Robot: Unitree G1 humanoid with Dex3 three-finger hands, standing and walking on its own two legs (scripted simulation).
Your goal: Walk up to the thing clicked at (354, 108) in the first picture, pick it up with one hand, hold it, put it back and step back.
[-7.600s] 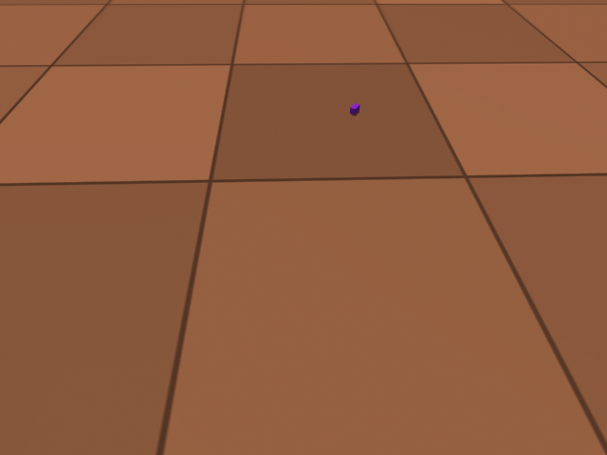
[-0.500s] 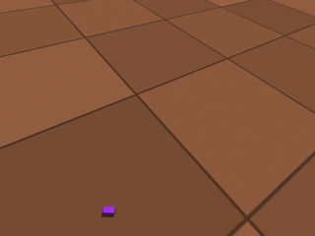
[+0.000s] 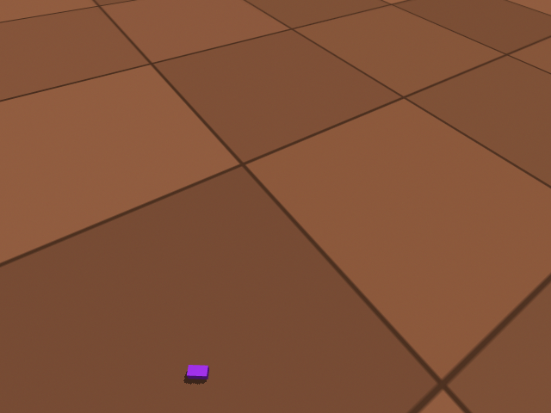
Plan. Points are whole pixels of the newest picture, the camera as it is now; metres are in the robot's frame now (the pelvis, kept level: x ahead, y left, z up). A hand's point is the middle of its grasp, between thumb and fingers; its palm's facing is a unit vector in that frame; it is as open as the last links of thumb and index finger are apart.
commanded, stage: walk up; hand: left
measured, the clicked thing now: (198, 372) +0.39 +0.22 -0.77
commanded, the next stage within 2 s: stand in 1.08 s
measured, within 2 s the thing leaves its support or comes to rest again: neither
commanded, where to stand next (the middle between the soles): +0.02 -0.02 m, yaw +0 degrees
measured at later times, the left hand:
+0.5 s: hand out of the picture +0.09 +0.23 -0.16, palm faces +0.00 -0.94 -0.33, open 7.4 cm
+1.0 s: hand out of the picture +0.09 +0.23 -0.16, palm faces +0.00 -0.94 -0.33, open 7.4 cm
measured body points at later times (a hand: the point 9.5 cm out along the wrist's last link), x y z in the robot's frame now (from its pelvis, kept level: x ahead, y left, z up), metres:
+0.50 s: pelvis +0.01 -0.02 +0.00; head +0.02 -0.02 +0.45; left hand +0.09 +0.28 -0.14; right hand +0.10 -0.32 -0.13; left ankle +0.00 +0.06 -0.75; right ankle -0.02 -0.13 -0.75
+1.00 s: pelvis +0.01 -0.02 +0.00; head +0.02 -0.02 +0.45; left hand +0.09 +0.28 -0.14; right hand +0.10 -0.32 -0.13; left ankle +0.00 +0.06 -0.75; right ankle -0.02 -0.13 -0.75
